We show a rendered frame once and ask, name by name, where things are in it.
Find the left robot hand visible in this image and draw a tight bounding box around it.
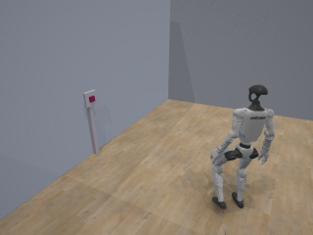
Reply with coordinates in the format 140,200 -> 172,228
209,149 -> 221,165

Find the right robot hand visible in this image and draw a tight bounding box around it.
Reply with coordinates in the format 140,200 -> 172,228
257,150 -> 269,165

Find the right robot forearm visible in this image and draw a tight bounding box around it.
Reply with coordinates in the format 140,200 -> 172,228
262,135 -> 275,152

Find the right robot upper arm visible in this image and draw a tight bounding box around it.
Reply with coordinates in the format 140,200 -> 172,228
263,108 -> 275,137

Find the left robot upper arm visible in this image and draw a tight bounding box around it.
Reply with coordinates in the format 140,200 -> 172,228
230,108 -> 246,139

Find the robot right thigh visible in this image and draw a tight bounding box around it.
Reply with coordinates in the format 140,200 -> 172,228
236,146 -> 259,178

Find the humanoid robot torso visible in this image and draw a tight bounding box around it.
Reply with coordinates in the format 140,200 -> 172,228
235,106 -> 267,159

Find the panel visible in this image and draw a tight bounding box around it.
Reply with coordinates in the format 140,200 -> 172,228
83,90 -> 99,155

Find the left robot forearm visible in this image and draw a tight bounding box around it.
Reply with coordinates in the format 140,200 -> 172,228
216,130 -> 234,154

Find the button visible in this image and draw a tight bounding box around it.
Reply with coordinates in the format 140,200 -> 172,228
89,95 -> 96,103

